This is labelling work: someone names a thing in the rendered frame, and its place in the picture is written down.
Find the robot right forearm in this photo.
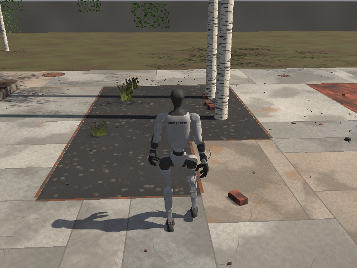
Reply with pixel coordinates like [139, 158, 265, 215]
[197, 137, 208, 164]

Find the robot left forearm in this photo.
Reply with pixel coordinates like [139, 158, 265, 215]
[149, 135, 158, 156]

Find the robot left hand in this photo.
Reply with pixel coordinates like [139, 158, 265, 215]
[148, 155, 160, 166]

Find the robot right foot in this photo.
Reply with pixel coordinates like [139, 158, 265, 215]
[190, 206, 198, 218]

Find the robot left upper arm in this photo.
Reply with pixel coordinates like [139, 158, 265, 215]
[152, 113, 166, 143]

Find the robot right hand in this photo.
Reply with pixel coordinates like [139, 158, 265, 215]
[195, 163, 209, 178]

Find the robot left shin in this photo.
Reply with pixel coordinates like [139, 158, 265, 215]
[163, 188, 173, 224]

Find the robot right upper arm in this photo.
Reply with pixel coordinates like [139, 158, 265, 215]
[189, 113, 202, 145]

